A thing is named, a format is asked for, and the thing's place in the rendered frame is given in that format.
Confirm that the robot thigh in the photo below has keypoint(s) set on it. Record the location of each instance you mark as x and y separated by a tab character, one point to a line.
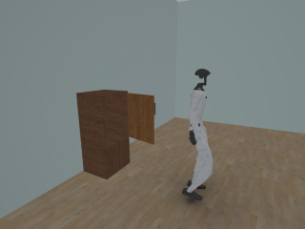
209	161
201	161

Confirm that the cupboard door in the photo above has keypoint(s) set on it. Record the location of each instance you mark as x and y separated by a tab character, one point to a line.
141	117

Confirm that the robot left hand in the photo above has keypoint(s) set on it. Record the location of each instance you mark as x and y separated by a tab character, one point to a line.
205	131

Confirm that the robot left thigh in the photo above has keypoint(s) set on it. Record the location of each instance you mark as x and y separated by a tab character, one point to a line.
201	161

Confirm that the robot right thigh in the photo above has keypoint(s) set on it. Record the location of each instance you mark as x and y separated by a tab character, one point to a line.
209	161

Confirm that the robot right hand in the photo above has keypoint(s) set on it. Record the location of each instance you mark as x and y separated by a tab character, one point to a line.
201	146

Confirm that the right robot forearm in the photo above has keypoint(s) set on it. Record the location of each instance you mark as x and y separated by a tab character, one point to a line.
196	130

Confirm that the robot right upper arm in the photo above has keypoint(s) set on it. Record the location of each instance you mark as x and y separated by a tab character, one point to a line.
197	96

